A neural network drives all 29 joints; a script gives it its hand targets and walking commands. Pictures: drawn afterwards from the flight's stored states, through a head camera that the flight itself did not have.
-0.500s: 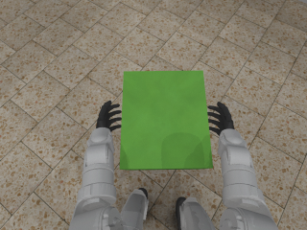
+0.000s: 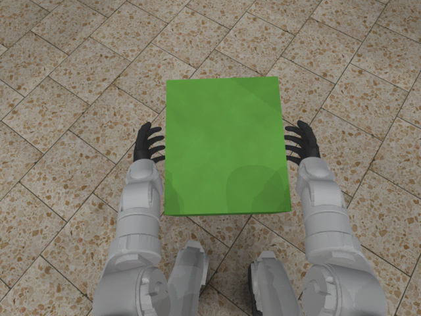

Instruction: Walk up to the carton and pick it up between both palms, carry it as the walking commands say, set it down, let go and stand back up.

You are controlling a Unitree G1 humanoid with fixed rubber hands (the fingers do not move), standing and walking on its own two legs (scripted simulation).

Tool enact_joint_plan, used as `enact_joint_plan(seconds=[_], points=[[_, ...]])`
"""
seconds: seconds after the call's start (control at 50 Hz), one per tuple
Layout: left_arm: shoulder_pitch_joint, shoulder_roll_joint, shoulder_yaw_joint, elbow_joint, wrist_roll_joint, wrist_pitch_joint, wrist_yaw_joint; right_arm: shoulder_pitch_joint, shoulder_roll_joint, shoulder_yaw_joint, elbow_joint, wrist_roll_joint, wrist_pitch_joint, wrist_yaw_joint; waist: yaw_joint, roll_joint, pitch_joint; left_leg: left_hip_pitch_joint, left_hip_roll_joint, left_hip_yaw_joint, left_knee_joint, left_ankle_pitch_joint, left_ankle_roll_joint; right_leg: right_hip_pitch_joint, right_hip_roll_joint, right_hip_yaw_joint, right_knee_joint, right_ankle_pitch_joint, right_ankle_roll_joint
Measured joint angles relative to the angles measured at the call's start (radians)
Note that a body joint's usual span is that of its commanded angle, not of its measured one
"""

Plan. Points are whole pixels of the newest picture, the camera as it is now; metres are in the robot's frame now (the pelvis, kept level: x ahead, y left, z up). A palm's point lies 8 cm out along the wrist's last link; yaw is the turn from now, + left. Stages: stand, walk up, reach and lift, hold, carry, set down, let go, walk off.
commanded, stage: set down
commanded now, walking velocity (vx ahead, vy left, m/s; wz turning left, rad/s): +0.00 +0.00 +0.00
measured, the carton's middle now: (223, 151) +0.45 +0.04 -0.15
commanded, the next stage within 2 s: none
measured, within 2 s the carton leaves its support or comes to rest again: neither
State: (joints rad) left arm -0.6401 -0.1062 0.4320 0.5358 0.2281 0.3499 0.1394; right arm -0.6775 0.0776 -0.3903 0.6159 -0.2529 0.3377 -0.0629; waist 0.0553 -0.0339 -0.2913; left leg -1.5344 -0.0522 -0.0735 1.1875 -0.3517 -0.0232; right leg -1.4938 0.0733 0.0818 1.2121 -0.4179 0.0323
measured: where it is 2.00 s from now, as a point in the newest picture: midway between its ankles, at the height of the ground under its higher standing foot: (225, 295)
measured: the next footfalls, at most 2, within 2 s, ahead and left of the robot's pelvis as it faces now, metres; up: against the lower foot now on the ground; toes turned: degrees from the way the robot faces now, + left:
none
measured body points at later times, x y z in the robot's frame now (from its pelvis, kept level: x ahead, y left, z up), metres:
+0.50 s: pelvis -0.02 -0.01 -0.08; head +0.21 +0.00 +0.31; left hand +0.42 +0.20 -0.15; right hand +0.45 -0.13 -0.16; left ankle +0.08 +0.12 -0.60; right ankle +0.06 -0.13 -0.60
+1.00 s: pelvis -0.03 -0.01 -0.14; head +0.25 +0.01 +0.21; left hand +0.44 +0.21 -0.24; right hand +0.48 -0.12 -0.25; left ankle +0.08 +0.12 -0.60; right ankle +0.06 -0.13 -0.60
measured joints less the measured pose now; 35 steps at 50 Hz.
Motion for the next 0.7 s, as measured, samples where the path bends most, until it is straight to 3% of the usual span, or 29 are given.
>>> enact_joint_plan(seconds=[0.16,0.34,0.52,0.7], points=[[-0.041,0.033,-0.016,0.055,-0.037,-0.019,0.009,-0.05,-0.025,0.03,0.062,0.042,-0.02,-0.064,0.005,-0.003,-0.033,-0.118,-0.003,-0.002,0.114,-0.037,-0.008,-0.12,0.014,0.0,0.117,-0.037,0.0],[-0.112,0.088,-0.008,0.108,-0.057,-0.023,-0.041,-0.125,-0.064,0.038,0.112,0.064,-0.023,-0.03,0.008,-0.006,-0.02,-0.217,-0.009,-0.008,0.214,-0.058,-0.021,-0.222,0.026,-0.004,0.224,-0.06,-0.002],[-0.187,0.11,0.016,0.128,-0.054,-0.024,-0.07,-0.202,-0.081,0.03,0.133,0.068,-0.027,-0.053,0.017,-0.008,0.018,-0.309,-0.015,-0.014,0.3,-0.071,-0.032,-0.318,0.038,-0.007,0.315,-0.074,-0.002],[-0.234,0.121,0.017,0.121,-0.068,-0.029,-0.057,-0.259,-0.095,0.039,0.138,0.085,-0.033,-0.076,0.023,-0.01,0.054,-0.404,-0.021,-0.017,0.386,-0.086,-0.039,-0.412,0.05,-0.009,0.4,-0.09,0.003]])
